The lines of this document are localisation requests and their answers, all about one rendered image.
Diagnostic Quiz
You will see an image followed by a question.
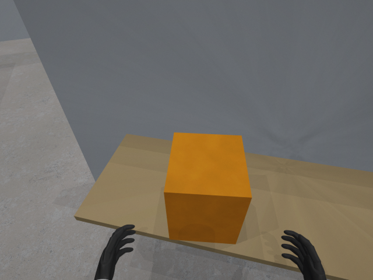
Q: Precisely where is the right robot hand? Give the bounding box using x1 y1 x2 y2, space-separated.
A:
281 230 327 280

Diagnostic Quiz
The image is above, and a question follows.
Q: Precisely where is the left robot hand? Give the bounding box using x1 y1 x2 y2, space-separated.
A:
94 225 136 280

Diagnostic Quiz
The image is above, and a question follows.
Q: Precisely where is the carton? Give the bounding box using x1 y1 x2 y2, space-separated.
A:
164 132 252 244

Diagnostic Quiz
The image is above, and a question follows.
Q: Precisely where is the table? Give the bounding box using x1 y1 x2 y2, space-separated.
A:
74 134 373 280

